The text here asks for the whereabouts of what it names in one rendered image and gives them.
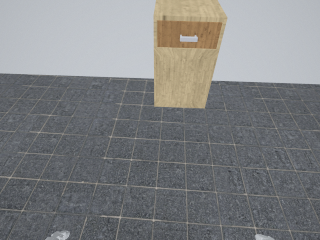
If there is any drawer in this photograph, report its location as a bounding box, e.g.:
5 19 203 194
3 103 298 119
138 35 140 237
157 20 223 49

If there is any robot left hand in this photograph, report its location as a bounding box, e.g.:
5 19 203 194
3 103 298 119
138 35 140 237
45 230 70 240

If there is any handle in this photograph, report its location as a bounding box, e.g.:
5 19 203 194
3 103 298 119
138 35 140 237
180 35 198 42

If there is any cabinet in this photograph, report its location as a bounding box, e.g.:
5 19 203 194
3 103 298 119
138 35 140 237
153 0 228 109

